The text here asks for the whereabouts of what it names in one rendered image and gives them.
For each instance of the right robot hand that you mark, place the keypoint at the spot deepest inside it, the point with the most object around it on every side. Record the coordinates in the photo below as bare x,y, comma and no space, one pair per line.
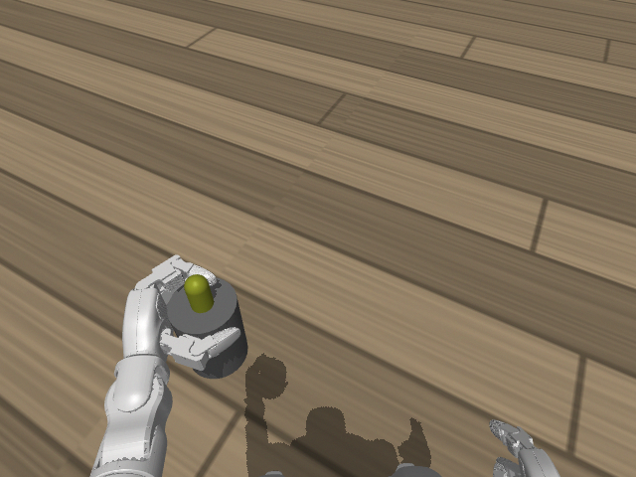
533,462

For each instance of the left robot hand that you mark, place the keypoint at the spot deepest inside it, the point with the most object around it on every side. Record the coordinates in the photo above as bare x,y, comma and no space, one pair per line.
146,327

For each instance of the bottle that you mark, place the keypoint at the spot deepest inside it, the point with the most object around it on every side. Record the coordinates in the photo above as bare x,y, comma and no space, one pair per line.
200,310

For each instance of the left robot arm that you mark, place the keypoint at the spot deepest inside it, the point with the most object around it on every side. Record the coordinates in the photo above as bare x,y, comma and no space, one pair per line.
137,406

